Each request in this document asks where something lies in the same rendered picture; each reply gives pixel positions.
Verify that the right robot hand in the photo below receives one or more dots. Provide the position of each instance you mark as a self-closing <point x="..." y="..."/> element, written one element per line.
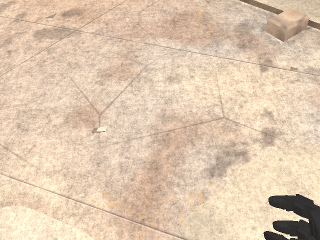
<point x="301" y="229"/>

